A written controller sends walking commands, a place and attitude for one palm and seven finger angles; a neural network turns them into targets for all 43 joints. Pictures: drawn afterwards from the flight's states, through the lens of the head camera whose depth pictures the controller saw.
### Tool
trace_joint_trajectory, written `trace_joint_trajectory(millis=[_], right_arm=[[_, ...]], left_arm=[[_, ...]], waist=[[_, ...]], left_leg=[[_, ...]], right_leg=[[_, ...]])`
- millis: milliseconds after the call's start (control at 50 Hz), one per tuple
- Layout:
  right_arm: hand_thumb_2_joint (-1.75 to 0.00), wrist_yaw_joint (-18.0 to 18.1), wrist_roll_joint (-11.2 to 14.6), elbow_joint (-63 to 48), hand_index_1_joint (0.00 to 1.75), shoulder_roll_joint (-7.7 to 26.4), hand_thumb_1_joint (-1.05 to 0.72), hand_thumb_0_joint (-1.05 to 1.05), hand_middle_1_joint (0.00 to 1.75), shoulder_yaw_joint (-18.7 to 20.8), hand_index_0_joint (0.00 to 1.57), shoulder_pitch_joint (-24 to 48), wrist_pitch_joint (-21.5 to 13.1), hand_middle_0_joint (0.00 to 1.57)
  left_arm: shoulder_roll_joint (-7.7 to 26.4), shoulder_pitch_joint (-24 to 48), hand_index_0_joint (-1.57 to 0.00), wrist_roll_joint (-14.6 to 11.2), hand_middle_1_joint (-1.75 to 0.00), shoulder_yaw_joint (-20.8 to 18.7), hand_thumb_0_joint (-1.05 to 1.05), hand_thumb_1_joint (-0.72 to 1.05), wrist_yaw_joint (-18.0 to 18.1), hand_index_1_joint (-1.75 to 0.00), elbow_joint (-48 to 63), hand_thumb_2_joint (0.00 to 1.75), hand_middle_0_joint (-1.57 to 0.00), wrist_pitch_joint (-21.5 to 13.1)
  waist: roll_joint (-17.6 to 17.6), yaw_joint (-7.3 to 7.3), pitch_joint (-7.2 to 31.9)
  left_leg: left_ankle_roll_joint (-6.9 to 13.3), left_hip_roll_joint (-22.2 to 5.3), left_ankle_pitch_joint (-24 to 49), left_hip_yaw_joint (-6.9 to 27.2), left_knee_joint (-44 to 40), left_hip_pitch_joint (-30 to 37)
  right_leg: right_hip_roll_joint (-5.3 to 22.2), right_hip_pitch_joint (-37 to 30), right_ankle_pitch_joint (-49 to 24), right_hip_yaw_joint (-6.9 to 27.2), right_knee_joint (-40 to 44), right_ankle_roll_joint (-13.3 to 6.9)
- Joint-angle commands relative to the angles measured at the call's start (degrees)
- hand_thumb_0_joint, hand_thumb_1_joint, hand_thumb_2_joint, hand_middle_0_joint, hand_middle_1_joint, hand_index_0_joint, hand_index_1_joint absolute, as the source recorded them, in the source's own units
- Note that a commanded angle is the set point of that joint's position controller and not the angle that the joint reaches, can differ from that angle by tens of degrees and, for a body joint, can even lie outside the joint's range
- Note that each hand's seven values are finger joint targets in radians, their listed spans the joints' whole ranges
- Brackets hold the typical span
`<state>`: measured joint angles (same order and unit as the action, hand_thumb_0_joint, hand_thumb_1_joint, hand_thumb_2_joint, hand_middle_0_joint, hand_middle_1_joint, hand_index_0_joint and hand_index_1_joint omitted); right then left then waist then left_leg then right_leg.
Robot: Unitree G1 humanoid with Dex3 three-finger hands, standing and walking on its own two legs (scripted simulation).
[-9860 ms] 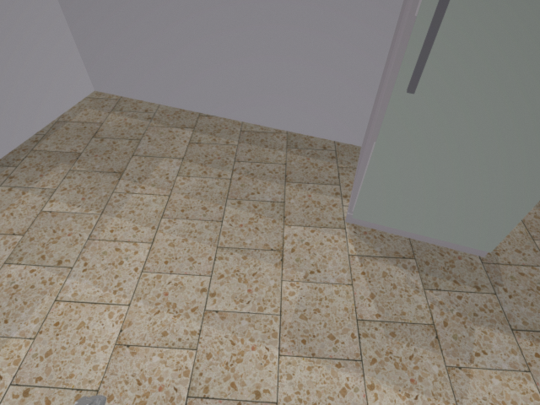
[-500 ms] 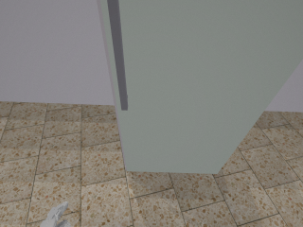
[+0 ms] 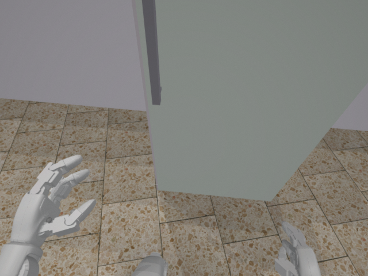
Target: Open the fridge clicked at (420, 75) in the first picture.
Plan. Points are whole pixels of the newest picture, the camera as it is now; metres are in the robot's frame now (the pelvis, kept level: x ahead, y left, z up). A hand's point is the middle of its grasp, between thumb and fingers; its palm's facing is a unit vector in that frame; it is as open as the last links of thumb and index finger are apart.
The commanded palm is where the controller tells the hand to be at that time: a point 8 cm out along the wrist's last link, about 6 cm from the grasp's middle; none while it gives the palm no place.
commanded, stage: raise the hand to about handle height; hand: left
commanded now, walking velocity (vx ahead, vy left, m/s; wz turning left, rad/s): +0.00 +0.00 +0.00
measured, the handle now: (151, 6) +0.56 +0.14 +0.29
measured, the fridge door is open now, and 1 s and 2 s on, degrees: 0 0 0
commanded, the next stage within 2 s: move the hooked fingers beside the handle in 1.50 s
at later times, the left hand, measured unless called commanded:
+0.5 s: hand (46, 167) +0.26 +0.27 +0.14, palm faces +0.03 -1.00 -0.04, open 12.7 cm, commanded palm +0.23 +0.33 +0.15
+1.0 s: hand (7, 127) +0.27 +0.31 +0.22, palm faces +0.07 -1.00 -0.07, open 14.0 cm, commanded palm +0.24 +0.35 +0.22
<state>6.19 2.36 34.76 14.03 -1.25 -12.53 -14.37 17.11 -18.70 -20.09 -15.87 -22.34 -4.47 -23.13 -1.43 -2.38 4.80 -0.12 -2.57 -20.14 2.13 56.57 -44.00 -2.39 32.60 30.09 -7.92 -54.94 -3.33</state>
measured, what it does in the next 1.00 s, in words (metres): rises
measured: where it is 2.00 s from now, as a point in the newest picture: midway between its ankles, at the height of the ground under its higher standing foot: outside the picture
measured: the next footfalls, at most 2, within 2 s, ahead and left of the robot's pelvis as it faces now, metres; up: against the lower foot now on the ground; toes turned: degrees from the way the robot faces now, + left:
none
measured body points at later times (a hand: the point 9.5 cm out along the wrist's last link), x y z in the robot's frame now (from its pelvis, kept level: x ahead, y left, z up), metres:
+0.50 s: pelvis +0.02 +0.03 +0.04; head +0.02 +0.04 +0.49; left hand +0.25 +0.33 +0.14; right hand +0.19 -0.22 -0.03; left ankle +0.08 +0.12 -0.68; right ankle -0.02 -0.08 -0.68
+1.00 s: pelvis +0.00 +0.03 +0.06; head -0.02 +0.03 +0.51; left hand +0.26 +0.36 +0.22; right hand +0.19 -0.19 -0.01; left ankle +0.08 +0.12 -0.68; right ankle -0.02 -0.08 -0.68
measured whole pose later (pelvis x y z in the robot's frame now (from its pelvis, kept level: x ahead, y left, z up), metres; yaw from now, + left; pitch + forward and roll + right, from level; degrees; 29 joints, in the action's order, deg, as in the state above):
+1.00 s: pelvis +0.00 +0.03 +0.06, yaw +0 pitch -3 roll -2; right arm 7.5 4.6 35.5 14.4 -5.5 -13.7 -13.8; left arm 26.3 3.4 -20.3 -24.4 -23.9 -7.0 4.1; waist -2.6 -3.1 0.7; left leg 2.4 0.2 -9.3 -0.9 30.5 -18.6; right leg -0.3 8.2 17.6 -5.2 -28.5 -0.5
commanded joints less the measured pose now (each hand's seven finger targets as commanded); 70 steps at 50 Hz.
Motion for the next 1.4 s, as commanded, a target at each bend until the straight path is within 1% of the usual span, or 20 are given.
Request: trace_joint_trajectory(millis=[0,40,60,120,160,220,260,320,340,380,420,460,580,960,1000,1020,1080,1220,1280,1380], right_arm=[[-0.9,0.77,0.55,-8.82,0.3,7.41,-0.9,0.0,0.3,2.98,0.2,2.41,-3.3,0.2],[-0.9,0.25,0.44,-9.4,0.3,7.07,-0.9,0.0,0.3,2.85,0.2,2.75,-3.07,0.2],[-0.9,-0.01,0.45,-9.48,0.3,6.96,-0.9,0.0,0.3,2.9,0.2,2.67,-3.1,0.2],[-0.9,-0.62,0.28,-9.62,0.3,7.31,-0.9,0.0,0.3,3.08,0.2,2.17,-3.23,0.2],[-0.9,-0.84,0.46,-9.69,0.3,7.6,-0.9,0.0,0.3,3.23,0.2,1.44,-3.31,0.2],[-0.9,-0.78,0.46,-9.58,0.3,8.22,-0.9,0.0,0.3,3.23,0.2,0.83,-3.35,0.2],[-0.9,-0.5,0.76,-9.63,0.3,8.2,-0.9,0.0,0.3,3.09,0.2,0.88,-3.53,0.2],[-0.9,-0.15,0.69,-9.28,0.3,8.44,-0.9,0.0,0.3,2.66,0.2,0.99,-3.82,0.2],[-0.9,-0.06,0.9,-9.33,0.3,8.08,-0.9,0.0,0.3,2.49,0.2,1.51,-3.98,0.2],[-0.9,0.11,0.99,-9.0,0.3,8.03,-0.9,0.0,0.3,2.24,0.2,1.56,-4.06,0.2],[-0.9,0.16,1.01,-8.88,0.3,8.34,-0.9,0.0,0.3,2.07,0.2,1.59,-4.0,0.2],[-0.9,0.2,1.19,-9.27,0.3,8.13,-0.9,0.0,0.3,1.65,0.2,2.29,-3.81,0.2],[-0.9,0.81,1.53,-9.72,0.3,8.06,-0.9,0.0,0.3,0.82,0.2,3.47,-3.06,0.2],[-0.9,1.74,2.43,-8.7,0.3,7.76,-0.9,0.0,0.3,-0.89,0.2,6.17,-3.02,0.2],[-0.9,1.61,2.6,-8.6,0.3,7.77,-0.9,0.0,0.3,-0.85,0.2,6.16,-2.97,0.2],[-0.9,1.43,2.56,-8.66,0.3,7.83,-0.9,0.0,0.3,-0.74,0.2,5.92,-2.95,0.2],[-0.9,1.07,2.82,-9.09,0.3,8.19,-0.9,0.0,0.3,-0.56,0.2,6.05,-2.59,0.2],[-0.9,1.04,2.38,-9.08,0.3,7.75,-0.9,0.0,0.3,-0.31,0.2,6.32,-2.89,0.2],[-0.9,1.26,2.42,-8.85,0.3,7.67,-0.9,0.0,0.3,-0.33,0.2,6.17,-3.08,0.2],[-0.9,1.33,2.62,-8.64,0.3,7.68,-0.9,0.0,0.3,-0.22,0.2,6.18,-2.93,0.2]], left_arm=[[13.39,5.6,-0.25,-2.64,-0.76,-8.38,0.0,0.18,-0.99,-0.76,8.89,0.59,-0.25,3.3],[13.23,3.7,-0.25,-3.72,-0.8,-10.38,0.0,0.13,-0.28,-0.8,8.82,0.57,-0.25,4.83],[12.62,3.74,-0.26,-3.98,-0.81,-10.34,0.0,0.11,0.13,-0.81,9.73,0.56,-0.26,4.9],[11.79,2.97,-0.26,-3.91,-0.86,-10.07,0.0,0.04,1.03,-0.86,9.28,0.53,-0.26,4.86],[11.62,3.9,-0.27,-3.69,-0.88,-9.51,0.0,-0.01,0.88,-0.88,10.29,0.51,-0.27,4.67],[13.18,5.67,-0.27,-3.48,-0.93,-10.08,0.0,-0.08,0.38,-0.93,10.54,0.48,-0.27,5.18],[13.47,8.35,-0.27,-3.44,-0.96,-9.7,0.0,-0.13,0.06,-0.96,12.27,0.46,-0.27,5.42],[15.59,11.96,-0.28,-2.91,-1.0,-10.53,0.0,-0.2,0.7,-1.0,14.77,0.43,-0.28,6.0],[14.78,13.27,-0.28,-2.86,-1.02,-9.59,0.0,-0.22,0.82,-1.02,16.08,0.42,-0.28,6.26],[14.77,13.91,-0.28,-2.6,-1.05,-9.52,0.0,-0.27,1.23,-1.05,15.67,0.4,-0.28,7.32],[15.81,14.87,-0.29,-2.44,-1.08,-10.25,0.0,-0.31,1.33,-1.08,14.84,0.38,-0.29,8.79],[15.77,16.97,-0.29,-2.34,-1.11,-9.88,0.0,-0.36,1.27,-1.11,15.16,0.36,-0.29,10.75],[17.52,23.36,-0.3,-1.95,-1.2,-10.73,0.0,-0.5,0.82,-1.2,13.28,0.3,-0.3,16.11],[25.18,39.43,-0.3,-1.38,-1.2,-14.49,0.0,-0.5,-1.83,-1.2,8.61,0.3,-0.3,24.41],[24.1,39.12,-0.3,-1.34,-1.2,-13.62,0.0,-0.5,-2.29,-1.2,6.04,0.3,-0.3,25.42],[23.79,36.99,-0.3,-1.69,-1.2,-13.83,0.0,-0.5,-2.69,-1.2,3.89,0.3,-0.3,25.87],[23.33,36.89,-0.3,-1.62,-1.2,-12.89,0.0,-0.5,-3.15,-1.2,3.4,0.3,-0.3,26.97],[26.54,39.06,-0.3,-1.48,-1.2,-16.16,0.0,-0.5,-1.35,-1.2,9.87,0.3,-0.3,23.85],[25.34,39.05,-0.3,-1.29,-1.2,-15.56,0.0,-0.5,-1.08,-1.2,8.59,0.3,-0.3,23.74],[24.23,38.33,-0.3,-1.55,-1.2,-14.49,0.0,-0.5,-1.78,-1.2,6.7,0.3,-0.3,24.51]], waist=[[-1.82,1.0,8.93],[-0.28,-0.23,9.74],[-1.24,-0.26,10.04],[2.09,-0.25,8.21],[0.55,0.34,8.53],[1.22,0.4,7.8],[-1.53,0.78,8.46],[-2.49,0.6,8.77],[-5.11,0.78,8.84],[-5.13,0.94,7.88],[-3.59,0.55,7.28],[-5.74,0.49,6.98],[-4.82,0.36,5.2],[-5.09,-0.16,4.1],[-4.87,0.0,2.87],[-2.45,-0.43,2.42],[-2.48,-0.25,1.67],[-4.11,-0.53,4.97],[-5.66,-0.3,3.93],[-4.51,-0.04,3.55]], left_leg=[[2.37,1.26,5.76,-0.01,-10.38,15.46],[2.12,1.35,8.77,0.15,-11.7,16.55],[2.02,1.46,9.84,-0.09,-12.46,17.88],[2.06,1.51,11.24,-0.1,-14.04,19.09],[2.1,1.7,11.64,-0.62,-14.58,20.72],[2.31,1.71,12.03,-0.66,-15.64,21.93],[2.27,1.68,11.17,-0.78,-16.94,24.19],[2.32,1.41,11.32,0.07,-18.8,26.81],[2.28,1.52,11.48,0.02,-19.38,28.33],[1.95,1.2,10.74,0.72,-20.89,29.59],[1.97,1.19,10.43,1.15,-22.03,29.92],[1.69,1.19,9.41,1.48,-23.64,31.02],[1.47,1.1,6.06,2.49,-27.5,33.33],[1.81,2.09,5.48,2.53,-33.03,38.92],[1.73,2.18,4.61,2.53,-33.27,38.69],[1.92,2.31,5.33,2.26,-32.85,37.79],[1.94,2.53,4.66,1.92,-32.67,36.92],[2.18,2.51,8.31,0.6,-31.14,38.93],[2.17,2.6,8.91,0.58,-31.39,39.04],[2.31,2.74,10.04,0.04,-30.43,38.46]], right_leg=[[2.89,-1.04,-8.57,11.37,18.22,3.94],[2.87,-3.78,-14.46,10.45,17.91,4.31],[2.6,-4.19,-16.67,9.5,17.62,4.27],[1.58,-4.15,-19.6,7.67,17.57,4.26],[1.64,-3.81,-20.93,7.51,17.87,4.39],[1.12,-4.22,-20.49,6.92,18.54,4.02],[0.99,-4.05,-18.66,6.32,19.18,3.62],[0.43,-5.04,-17.69,5.22,19.76,2.83],[0.54,-5.09,-17.87,5.16,20.12,2.66],[0.34,-5.3,-17.07,4.29,20.74,2.49],[0.07,-6.56,-16.88,4.08,21.72,2.37],[0.27,-7.17,-16.32,3.73,22.51,2.3],[0.09,-9.39,-14.69,3.49,25.8,2.22],[0.54,-15.01,-14.74,4.4,33.36,2.03],[0.56,-14.63,-14.19,4.36,33.64,2.03],[0.57,-15.03,-14.5,4.76,34.2,2.09],[0.81,-14.04,-13.68,4.9,34.04,2.29],[0.95,-15.61,-15.27,5.72,34.21,2.44],[0.95,-15.27,-16.37,5.58,34.01,2.45],[1.35,-15.19,-18.21,6.43,34.09,2.91]])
